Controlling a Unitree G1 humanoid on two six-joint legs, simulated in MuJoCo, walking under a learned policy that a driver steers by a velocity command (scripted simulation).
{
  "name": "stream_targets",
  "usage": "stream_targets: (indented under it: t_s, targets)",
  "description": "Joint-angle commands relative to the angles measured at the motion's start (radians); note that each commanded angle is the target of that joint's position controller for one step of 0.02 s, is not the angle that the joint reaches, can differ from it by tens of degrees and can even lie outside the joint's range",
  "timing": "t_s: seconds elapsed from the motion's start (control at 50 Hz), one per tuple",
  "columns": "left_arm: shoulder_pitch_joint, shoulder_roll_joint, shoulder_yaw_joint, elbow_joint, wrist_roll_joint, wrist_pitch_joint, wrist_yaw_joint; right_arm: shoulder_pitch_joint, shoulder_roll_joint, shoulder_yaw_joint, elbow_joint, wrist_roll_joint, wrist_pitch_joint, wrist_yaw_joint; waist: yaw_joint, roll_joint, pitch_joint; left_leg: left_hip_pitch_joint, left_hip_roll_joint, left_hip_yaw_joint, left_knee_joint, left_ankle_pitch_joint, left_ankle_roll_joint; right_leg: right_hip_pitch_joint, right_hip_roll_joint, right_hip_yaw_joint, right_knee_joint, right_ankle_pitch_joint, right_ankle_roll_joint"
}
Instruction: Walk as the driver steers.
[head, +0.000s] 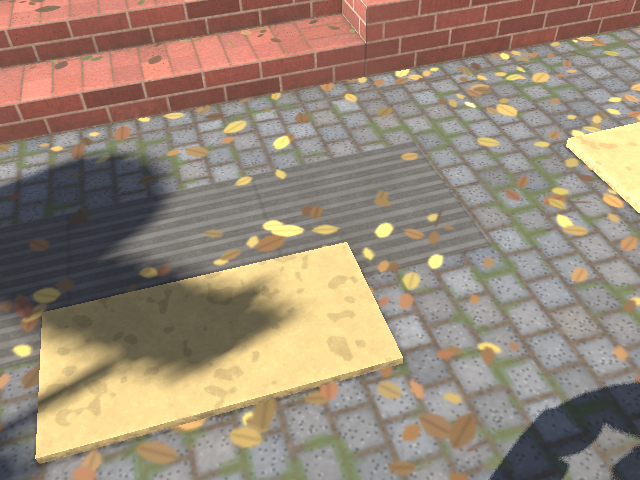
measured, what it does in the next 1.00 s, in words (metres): walks ahead, turning left: left foot, then right foot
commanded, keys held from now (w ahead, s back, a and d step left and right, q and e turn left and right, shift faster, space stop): w+q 0.34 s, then q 0.54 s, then no key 0.12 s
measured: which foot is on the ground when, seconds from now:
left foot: up 0.00-0.28, down 0.30-0.74, up 0.76-1.00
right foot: down 0.00-0.28, up 0.30-0.72, down 0.74-1.00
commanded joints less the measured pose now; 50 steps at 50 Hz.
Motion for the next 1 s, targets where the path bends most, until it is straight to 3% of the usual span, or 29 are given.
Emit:
stream_targets:
  t_s: [0.02,0.06,0.1,0.18,0.24,0.26,0.28,0.3,0.32,0.34,0.36,0.38,0.4,0.42,0.48,0.54,0.58,0.64,0.7,0.72,0.74,0.76,0.78,0.8,0.82,0.84,0.88,0.94,1.0]
  targets:
    - [-0.073,0.132,0.021,-0.069,-0.001,-0.033,0.042,0.063,-0.014,-0.001,-0.01,0.002,0.012,0.011,-0.04,-0.135,0.124,0.093,0.026,0.064,-0.195,0.042,-0.05,-0.1,-0.172,0.062,-0.251,0.323,-0.038]
    - [-0.033,0.179,0.039,-0.071,-0.006,-0.027,0.056,-0.045,-0.02,-0.003,-0.041,0.006,0.01,0.026,0.014,-0.101,0.137,0.028,0.053,0.076,-0.335,0.003,-0.055,0.062,-0.244,0.092,-0.262,0.311,-0.055]
    - [0.0,0.194,0.051,-0.077,-0.012,-0.013,0.06,-0.137,-0.015,-0.004,-0.072,0.008,0.004,0.035,0.059,-0.081,0.152,-0.029,0.07,0.094,-0.44,-0.051,-0.055,0.207,-0.306,0.109,-0.258,0.298,-0.07]
    - [0.004,0.211,0.074,-0.101,-0.032,0.017,0.053,-0.226,-0.008,-0.007,-0.119,0.014,0.004,0.053,0.088,-0.084,0.215,0.011,0.062,0.181,-0.634,-0.198,-0.045,0.326,-0.331,0.057,-0.212,0.403,-0.082]
    - [-0.019,0.265,0.094,-0.118,-0.045,0.028,0.052,-0.148,-0.054,-0.035,-0.123,0.008,0.007,0.057,0.027,-0.173,0.159,0.287,-0.05,0.294,-0.714,-0.291,-0.004,0.307,-0.303,-0.01,-0.042,0.965,-0.063]
    - [-0.032,0.289,0.104,-0.123,-0.05,0.037,0.055,-0.046,-0.088,-0.056,-0.104,0.008,0.008,0.053,-0.028,-0.199,0.107,0.409,-0.098,0.316,-0.752,-0.321,0.022,0.308,-0.292,-0.016,0.092,1.118,-0.056]
    - [-0.048,0.302,0.111,-0.134,-0.058,0.045,0.056,0.106,-0.142,-0.089,-0.07,0.006,0.008,0.043,-0.107,-0.187,0.024,0.622,-0.138,0.306,-0.861,-0.253,0.061,0.257,-0.26,-0.025,0.284,1.118,-0.031]
    - [-0.05,0.292,0.111,-0.159,-0.054,0.037,0.058,0.258,-0.225,-0.129,-0.034,-0.001,0.015,0.021,-0.169,-0.142,-0.055,0.936,-0.083,0.152,-0.87,-0.215,0.101,0.017,-0.219,0.002,0.533,0.845,0.009]
    - [-0.016,0.129,0.069,-0.226,-0.018,0.01,0.044,0.278,-0.328,-0.146,-0.032,-0.006,0.015,0.001,-0.072,0.147,-0.115,1.28,0.187,-0.346,-0.893,-0.227,0.251,-0.471,-0.03,0.039,0.914,-0.133,0.071]
    - [-0.077,0.165,0.069,-0.273,-0.049,-0.037,0.035,0.294,-0.285,-0.132,-0.056,-0.015,-0.002,0.002,-0.096,0.114,-0.297,1.335,0.297,-0.711,-1.086,-0.317,0.356,-0.562,0.053,0.306,1.104,-0.26,0.081]
    - [-0.186,0.205,0.082,-0.314,-0.081,-0.059,0.03,0.253,-0.217,-0.115,-0.065,-0.023,-0.012,0.0,-0.109,0.066,-0.182,1.252,0.265,-0.567,-1.109,-0.145,0.289,-0.635,-0.002,0.357,1.119,-0.174,0.065]
    - [-0.207,0.205,0.077,-0.331,-0.073,-0.068,0.035,0.186,-0.176,-0.101,-0.079,-0.014,-0.021,-0.003,-0.064,0.004,-0.089,1.094,0.223,-0.399,-1.085,0.053,0.243,-0.611,-0.042,0.355,1.055,-0.094,0.054]
    - [-0.201,0.217,0.086,-0.33,-0.052,-0.066,0.044,0.123,-0.158,-0.096,-0.103,-0.008,-0.026,-0.002,-0.024,-0.057,-0.036,0.967,0.182,-0.29,-1.077,0.175,0.208,-0.577,-0.071,0.347,0.998,-0.078,0.06]
    - [-0.184,0.235,0.097,-0.341,-0.044,-0.052,0.046,0.097,-0.136,-0.087,-0.117,-0.007,-0.029,-0.007,0.006,-0.071,-0.016,0.876,0.151,-0.22,-1.085,0.259,0.191,-0.524,-0.088,0.35,0.96,-0.067,0.066]
    - [-0.197,0.2,0.096,-0.376,-0.023,-0.016,0.048,0.11,-0.156,-0.086,-0.114,-0.007,-0.032,-0.03,0.036,-0.076,0.023,0.772,0.12,-0.165,-1.1,0.414,0.179,-0.527,-0.091,0.334,0.812,-0.065,0.103]
    - [-0.284,0.155,0.076,-0.398,-0.016,-0.006,0.054,0.113,-0.2,-0.099,-0.113,-0.01,-0.011,-0.054,0.023,-0.028,0.027,0.641,0.027,-0.06,-1.053,0.454,0.124,-0.449,-0.026,0.285,0.514,0.07,0.126]
    - [-0.341,0.149,0.072,-0.401,-0.019,-0.003,0.049,0.133,-0.216,-0.105,-0.112,0.002,0.011,-0.063,-0.007,0.037,-0.022,0.606,-0.01,-0.045,-1.019,0.377,0.082,-0.341,0.029,0.263,0.344,0.214,0.129]
    - [-0.402,0.181,0.084,-0.421,-0.035,0.006,0.039,0.17,-0.202,-0.104,-0.11,0.008,0.031,-0.067,-0.036,0.077,-0.046,0.672,0.015,-0.142,-0.955,0.22,0.051,-0.313,0.062,0.292,0.206,0.253,0.121]
    - [-0.372,0.211,0.105,-0.423,-0.024,-0.006,0.035,0.125,-0.184,-0.104,-0.132,0.009,0.033,-0.073,0.003,0.092,-0.033,0.749,0.014,-0.239,-0.831,0.121,0.014,-0.254,0.057,0.325,0.034,0.289,0.074]
    - [-0.324,0.232,0.116,-0.416,-0.011,-0.016,0.039,0.106,-0.164,-0.099,-0.148,0.003,0.027,-0.071,0.028,0.082,-0.057,0.719,-0.037,-0.22,-0.734,0.099,-0.021,-0.134,0.018,0.326,-0.029,0.428,0.04]
    - [-0.233,0.288,0.128,-0.418,0.011,-0.018,0.052,0.088,-0.102,-0.077,-0.185,-0.018,0.018,-0.069,0.054,-0.016,-0.16,0.57,-0.102,-0.15,-0.506,-0.145,-0.07,0.113,-0.179,0.474,0.038,0.773,-0.041]
    - [-0.201,0.294,0.124,-0.425,0.035,-0.004,0.057,0.279,-0.057,-0.063,-0.174,-0.021,0.007,-0.062,-0.027,-0.303,-0.269,0.317,-0.237,-0.095,-0.23,-0.854,-0.136,0.376,-0.454,0.789,0.069,1.196,-0.253]
    - [-0.213,0.273,0.13,-0.422,-0.003,0.01,0.057,0.347,-0.176,-0.081,-0.149,-0.008,0.009,-0.049,-0.041,-0.327,-0.338,0.248,-0.144,-0.094,-0.063,-0.8,-0.168,0.358,-0.522,0.937,0.036,0.896,-0.32]
    - [-0.257,0.201,0.116,-0.451,-0.016,0.026,0.066,0.254,-0.245,-0.104,-0.138,0.001,0.032,-0.051,-0.004,-0.214,-0.238,0.216,-0.093,-0.054,0.005,-0.705,-0.198,0.272,-0.427,0.79,0.019,0.652,-0.271]
    - [-0.285,0.167,0.102,-0.455,-0.019,0.044,0.072,0.175,-0.238,-0.105,-0.151,-0.002,0.055,-0.056,0.006,-0.145,-0.151,0.201,-0.069,-0.014,0.007,-0.63,-0.209,0.157,-0.352,0.668,-0.007,0.474,-0.218]
    - [-0.309,0.163,0.096,-0.459,-0.018,0.058,0.075,0.143,-0.218,-0.104,-0.161,-0.003,0.076,-0.063,-0.001,-0.127,-0.083,0.223,-0.051,-0.004,0.0,-0.592,-0.214,0.038,-0.308,0.605,-0.041,0.375,-0.196]
    - [-0.342,0.199,0.105,-0.451,-0.009,0.072,0.079,0.15,-0.152,-0.088,-0.172,0.001,0.09,-0.059,-0.031,-0.159,-0.005,0.314,-0.045,0.059,-0.092,-0.526,-0.205,-0.13,-0.225,0.454,-0.101,0.308,-0.159]
    - [-0.325,0.218,0.113,-0.426,-0.009,0.076,0.076,0.132,-0.096,-0.064,-0.172,-0.012,0.076,-0.059,-0.023,-0.19,-0.043,0.407,-0.045,0.103,-0.313,-0.538,-0.197,-0.124,-0.213,0.37,-0.103,0.428,-0.186]
    - [-0.311,0.234,0.119,-0.408,-0.026,0.087,0.071,0.104,-0.098,-0.056,-0.173,-0.017,0.069,-0.047,-0.002,-0.214,-0.087,0.493,-0.026,0.11,-0.504,-0.491,-0.176,-0.086,-0.251,0.376,-0.096,0.392,-0.204]
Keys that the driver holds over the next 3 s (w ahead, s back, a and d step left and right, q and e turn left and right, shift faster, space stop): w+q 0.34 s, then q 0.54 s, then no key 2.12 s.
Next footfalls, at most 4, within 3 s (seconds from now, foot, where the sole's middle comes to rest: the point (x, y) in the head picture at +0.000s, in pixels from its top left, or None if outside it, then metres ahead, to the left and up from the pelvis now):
0.30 left None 0.32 0.15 -0.78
0.74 right None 0.60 0.06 -0.78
1.12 left None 0.40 0.23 -0.78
1.38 right None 0.54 0.02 -0.78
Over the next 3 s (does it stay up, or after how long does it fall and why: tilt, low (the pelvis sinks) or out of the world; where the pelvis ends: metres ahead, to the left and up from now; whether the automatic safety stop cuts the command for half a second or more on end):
stays up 0.42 0.11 0.00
